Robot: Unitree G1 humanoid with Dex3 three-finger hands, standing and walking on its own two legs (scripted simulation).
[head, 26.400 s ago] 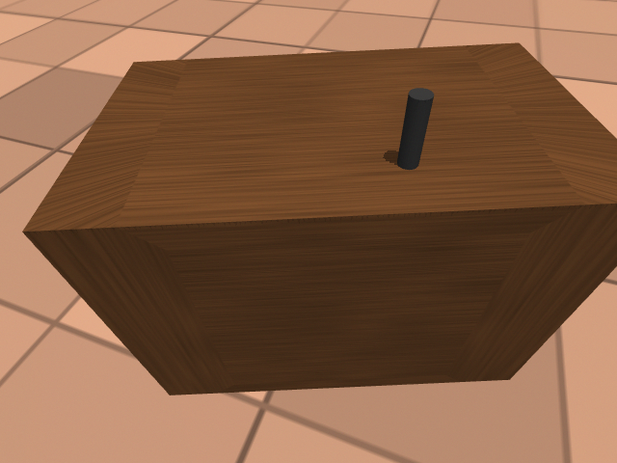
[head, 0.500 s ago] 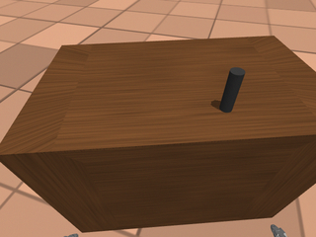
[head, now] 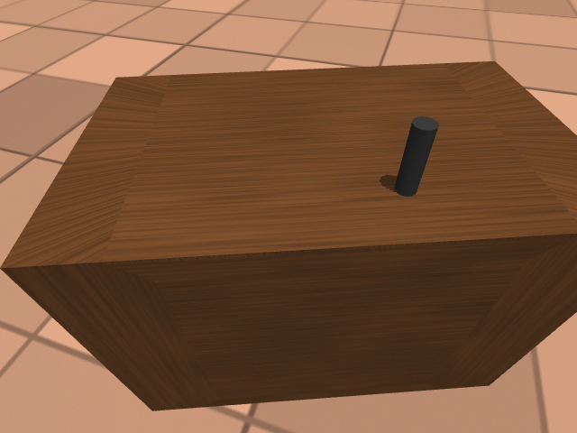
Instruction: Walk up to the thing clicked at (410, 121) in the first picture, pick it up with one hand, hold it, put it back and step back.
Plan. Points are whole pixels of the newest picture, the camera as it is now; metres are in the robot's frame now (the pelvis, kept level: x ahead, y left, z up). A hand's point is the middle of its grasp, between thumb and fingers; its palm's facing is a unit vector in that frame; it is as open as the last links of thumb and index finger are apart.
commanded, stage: home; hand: right
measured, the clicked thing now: (414, 159) +0.54 -0.20 +0.09
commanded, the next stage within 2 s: stand in 0.98 s
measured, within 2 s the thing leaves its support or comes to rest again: neither
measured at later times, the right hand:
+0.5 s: hand out of the picture +0.09 -0.25 -0.15, palm faces -0.03 +0.93 -0.36, open 17.5 cm
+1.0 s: hand out of the picture +0.08 -0.25 -0.15, palm faces -0.01 +0.94 -0.35, open 17.4 cm
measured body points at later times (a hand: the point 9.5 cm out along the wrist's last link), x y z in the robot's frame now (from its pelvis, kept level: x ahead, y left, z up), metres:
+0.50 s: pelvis +0.02 +0.00 +0.00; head +0.02 +0.01 +0.45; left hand +0.09 +0.30 -0.14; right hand +0.09 -0.30 -0.12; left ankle +0.05 +0.12 -0.74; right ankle +0.00 -0.14 -0.74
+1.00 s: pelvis +0.02 +0.00 +0.00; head +0.04 +0.01 +0.45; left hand +0.09 +0.30 -0.13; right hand +0.09 -0.30 -0.13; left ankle +0.05 +0.12 -0.74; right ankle +0.00 -0.14 -0.74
